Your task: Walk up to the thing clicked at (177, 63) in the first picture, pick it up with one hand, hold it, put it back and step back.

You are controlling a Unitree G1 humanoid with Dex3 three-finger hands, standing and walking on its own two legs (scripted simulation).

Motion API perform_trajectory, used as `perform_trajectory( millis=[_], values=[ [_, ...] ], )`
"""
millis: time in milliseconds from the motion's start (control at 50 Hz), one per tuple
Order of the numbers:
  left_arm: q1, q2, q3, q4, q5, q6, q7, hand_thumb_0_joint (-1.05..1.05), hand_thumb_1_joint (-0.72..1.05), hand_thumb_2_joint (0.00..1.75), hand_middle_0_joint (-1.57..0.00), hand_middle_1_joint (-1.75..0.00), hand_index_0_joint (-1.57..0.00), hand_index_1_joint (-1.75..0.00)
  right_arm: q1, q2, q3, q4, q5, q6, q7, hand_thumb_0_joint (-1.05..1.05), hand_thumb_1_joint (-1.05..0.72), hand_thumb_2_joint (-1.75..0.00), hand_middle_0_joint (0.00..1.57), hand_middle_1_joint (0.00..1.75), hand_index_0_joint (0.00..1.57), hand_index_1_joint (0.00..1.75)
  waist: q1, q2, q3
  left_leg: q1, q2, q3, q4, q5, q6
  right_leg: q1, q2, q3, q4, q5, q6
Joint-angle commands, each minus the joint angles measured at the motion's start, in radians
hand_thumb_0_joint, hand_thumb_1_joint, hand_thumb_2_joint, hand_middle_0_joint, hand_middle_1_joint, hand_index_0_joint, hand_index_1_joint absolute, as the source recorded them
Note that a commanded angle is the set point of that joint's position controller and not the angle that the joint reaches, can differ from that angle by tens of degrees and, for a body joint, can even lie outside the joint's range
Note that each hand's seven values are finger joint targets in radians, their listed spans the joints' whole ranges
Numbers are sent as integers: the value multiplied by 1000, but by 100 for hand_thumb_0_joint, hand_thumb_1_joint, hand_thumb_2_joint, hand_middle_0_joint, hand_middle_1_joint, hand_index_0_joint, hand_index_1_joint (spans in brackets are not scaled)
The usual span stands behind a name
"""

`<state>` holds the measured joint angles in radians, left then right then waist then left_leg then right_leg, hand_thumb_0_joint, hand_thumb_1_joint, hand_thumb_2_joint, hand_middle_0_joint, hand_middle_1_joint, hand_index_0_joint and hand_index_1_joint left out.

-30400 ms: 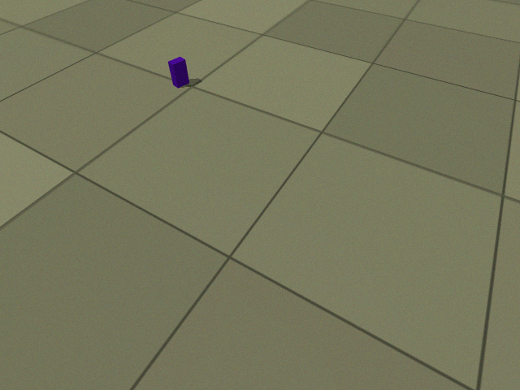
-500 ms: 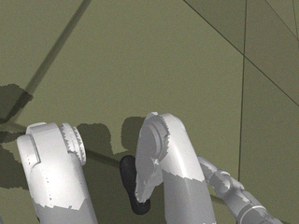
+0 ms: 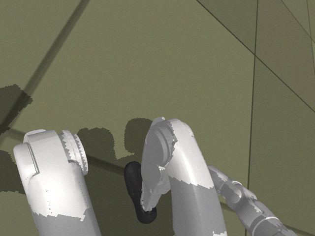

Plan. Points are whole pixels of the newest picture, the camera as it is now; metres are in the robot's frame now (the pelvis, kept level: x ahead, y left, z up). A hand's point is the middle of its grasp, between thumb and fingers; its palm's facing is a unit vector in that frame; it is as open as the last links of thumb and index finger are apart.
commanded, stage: close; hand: left
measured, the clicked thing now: out of the picture +0.39 +0.36 -0.19
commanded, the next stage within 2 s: settle in 0.40 s
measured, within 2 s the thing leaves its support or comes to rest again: leaves its support in 0.70 s
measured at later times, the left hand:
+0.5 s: hand out of the picture +0.38 +0.36 -0.16, palm faces +0.61 -0.79 +0.00, open 10.3 cm
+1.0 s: hand out of the picture +0.37 +0.38 -0.10, palm faces +0.58 -0.81 +0.00, open 10.1 cm
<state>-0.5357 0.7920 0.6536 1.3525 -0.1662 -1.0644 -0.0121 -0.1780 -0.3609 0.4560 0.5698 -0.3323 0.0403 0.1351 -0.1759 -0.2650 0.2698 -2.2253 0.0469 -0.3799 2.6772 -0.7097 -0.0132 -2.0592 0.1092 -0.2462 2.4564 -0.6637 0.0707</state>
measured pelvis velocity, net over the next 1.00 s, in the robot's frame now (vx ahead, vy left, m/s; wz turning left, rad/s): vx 0.00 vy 0.00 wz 0.02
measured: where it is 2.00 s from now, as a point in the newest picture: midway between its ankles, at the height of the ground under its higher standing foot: (105, 219)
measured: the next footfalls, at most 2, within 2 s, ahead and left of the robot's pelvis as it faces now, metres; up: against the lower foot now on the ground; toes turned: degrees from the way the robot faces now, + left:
none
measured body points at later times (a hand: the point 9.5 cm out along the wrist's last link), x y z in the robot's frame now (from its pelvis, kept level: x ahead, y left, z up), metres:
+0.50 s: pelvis +0.00 +0.00 +0.01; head +0.21 +0.20 +0.35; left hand +0.34 +0.40 -0.16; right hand +0.20 -0.23 -0.04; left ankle +0.08 +0.13 -0.24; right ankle +0.13 -0.12 -0.24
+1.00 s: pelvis +0.00 +0.00 +0.01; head +0.19 +0.18 +0.38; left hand +0.34 +0.42 -0.10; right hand +0.21 -0.23 -0.04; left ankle +0.08 +0.13 -0.24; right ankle +0.13 -0.12 -0.24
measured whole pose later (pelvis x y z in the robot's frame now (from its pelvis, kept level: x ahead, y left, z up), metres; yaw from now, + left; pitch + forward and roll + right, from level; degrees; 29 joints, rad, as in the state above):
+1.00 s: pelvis +0.00 +0.00 +0.01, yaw +1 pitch +16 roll -15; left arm -0.50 0.69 0.60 1.05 -0.16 -0.89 -0.02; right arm -0.09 -0.34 0.35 0.57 -0.27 0.07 0.13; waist -0.14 -0.19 0.17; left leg -2.25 0.05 -0.34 2.61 -0.70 -0.01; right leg -2.08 0.09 -0.23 2.42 -0.67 0.05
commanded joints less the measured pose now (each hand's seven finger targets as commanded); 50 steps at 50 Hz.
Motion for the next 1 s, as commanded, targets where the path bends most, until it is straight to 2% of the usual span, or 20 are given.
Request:
perform_trajectory(
  millis=[0,80,120,140,220,320,400,420,460,500,580,620,740,760,800,820,860,900,920,980],
  values=[
    [-166,175,-14,-112,8,-62,-3,0,25,52,-59,-48,-59,-47,20,-344,-116,-25,-1,10,-20,0,-88,-89,20,30,20,30,-91,505,-537,361,56,105,-340,95,-9,214,21,-101,-183,162,-79],
    [-170,198,-13,-127,13,-65,0,0,22,61,-72,-60,-71,-61,19,-338,-113,-29,-1,9,-19,0,-88,-89,20,30,20,30,-81,511,-548,354,56,108,-340,73,-5,219,24,-99,-186,145,-80],
    [-186,199,-4,-122,11,-63,6,0,25,65,-76,-65,-75,-65,26,-344,-115,-26,0,10,-18,0,-88,-89,20,30,20,30,-89,511,-546,365,59,96,-351,73,-10,209,22,-106,-182,145,-79],
    [-181,181,-25,-127,16,-63,7,0,25,67,-76,-67,-76,-67,24,-340,-111,-32,-1,9,-17,0,-88,-89,20,30,20,30,-89,518,-544,375,60,94,-356,73,-11,203,21,-105,-180,143,-81],
    [-176,182,-27,-138,22,-60,17,0,28,75,-87,-78,-87,-78,17,-347,-120,-36,4,11,-17,0,-88,-89,20,30,20,30,-88,533,-518,387,64,81,-378,50,-16,170,17,-109,-177,130,-79],
    [-208,179,-30,-156,22,-59,25,0,30,83,-97,-88,-97,-88,30,-342,-116,-26,3,15,-18,0,-88,-89,20,30,20,30,-98,553,-546,411,64,84,-366,130,-20,200,16,-103,-170,191,-79],
    [-209,172,-26,-141,15,-61,32,0,30,93,-104,-98,-104,-98,29,-337,-113,-26,0,17,-19,0,-88,-89,20,30,20,30,-100,525,-552,401,63,91,-352,132,-14,216,20,-102,-187,193,-76],
    [-202,209,-15,-138,20,-61,34,0,30,95,-107,-101,-108,-102,26,-341,-111,-33,2,18,-20,0,-88,-89,20,30,20,30,-97,527,-542,386,61,92,-352,116,-10,214,20,-104,-186,180,-78],
    [-180,209,-7,-140,21,-62,29,0,31,98,-112,-106,-112,-106,28,-341,-113,-31,0,20,-20,0,-89,-90,20,30,20,30,-87,528,-556,395,63,95,-352,124,-12,226,20,-100,-187,182,-78],
    [-188,196,-9,-121,18,-63,27,0,34,109,-116,-117,-116,-117,24,-338,-107,-29,-3,21,-20,0,-90,-90,20,30,20,30,-96,526,-556,397,63,92,-352,129,-14,228,23,-108,-187,183,-77],
    [-185,219,9,-186,11,-65,18,0,37,121,-123,-129,-123,-129,32,-341,-112,-34,-2,23,-23,0,-90,-90,20,30,20,30,-84,561,-598,421,62,97,-358,136,-15,240,21,-103,-187,190,-79],
    [-183,202,2,-208,9,-58,16,0,36,124,-124,-131,-125,-132,36,-335,-118,-34,-1,23,-22,0,-89,-90,20,30,20,30,-80,575,-607,421,59,103,-360,142,-17,245,21,-100,-187,196,-81],
    [-182,214,16,-349,14,-15,16,0,27,122,-126,-133,-127,-134,61,-329,-154,-22,12,27,-23,0,-90,-90,20,30,20,30,-44,629,-647,459,59,119,-377,175,-22,231,13,-79,-182,218,-86],
    [-180,230,35,-357,15,-3,18,0,29,122,-126,-133,-127,-134,70,-330,-160,-24,16,30,-24,0,-89,-90,20,30,20,30,-43,626,-660,448,56,125,-376,175,-20,239,13,-76,-188,220,-86],
    [-147,144,-16,-380,12,24,8,0,27,122,-128,-134,-129,-135,79,-317,-175,-29,21,31,-21,0,-90,-90,20,30,20,30,-41,620,-672,450,53,133,-379,181,-19,233,11,-69,-193,228,-88],
    [-173,152,-13,-408,13,35,6,0,30,122,-128,-134,-129,-135,85,-315,-181,-26,27,31,-23,0,-89,-90,20,30,20,30,-39,629,-676,446,52,135,-387,178,-19,229,9,-68,-193,224,-90],
    [-145,150,-11,-431,13,62,1,0,28,124,-130,-137,-132,-137,93,-309,-199,-25,42,32,-22,0,-89,-90,20,30,20,30,-16,632,-677,439,49,135,-410,146,-19,194,7,-65,-195,193,-93],
    [-129,128,-11,-463,10,92,-1,0,28,125,-131,-138,-133,-139,115,-310,-223,-29,56,34,-21,0,-89,-90,20,30,20,30,-12,634,-691,438,47,135,-429,123,-18,175,1,-64,-199,178,-94],
    [-129,65,-65,-484,6,103,-9,0,29,126,-131,-139,-133,-139,105,-301,-230,-31,64,32,-19,0,-89,-90,20,30,20,30,-13,622,-672,417,44,137,-438,86,-15,145,-2,-61,-202,150,-95],
    [-131,51,-62,-553,-13,142,-11,0,30,126,-131,-140,-133,-140,125,-283,-256,-34,91,27,-20,0,-89,-90,20,30,20,30,11,588,-711,399,34,153,-449,57,-4,161,-3,-46,-229,129,-94]
  ],
)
